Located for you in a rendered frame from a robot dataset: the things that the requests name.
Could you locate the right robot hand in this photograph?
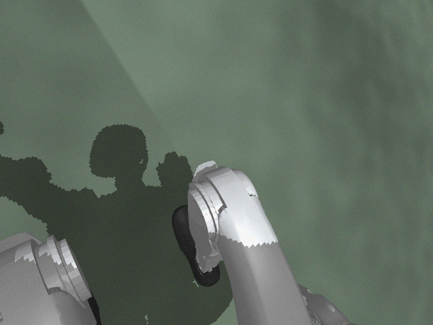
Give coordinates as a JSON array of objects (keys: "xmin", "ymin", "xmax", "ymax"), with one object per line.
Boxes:
[{"xmin": 298, "ymin": 284, "xmax": 350, "ymax": 325}]

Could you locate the right robot foot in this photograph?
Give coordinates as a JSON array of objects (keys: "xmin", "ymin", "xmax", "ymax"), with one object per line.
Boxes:
[{"xmin": 172, "ymin": 205, "xmax": 220, "ymax": 286}]

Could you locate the left robot foot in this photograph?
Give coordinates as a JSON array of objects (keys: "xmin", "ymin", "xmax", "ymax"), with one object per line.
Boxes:
[{"xmin": 87, "ymin": 289, "xmax": 101, "ymax": 325}]

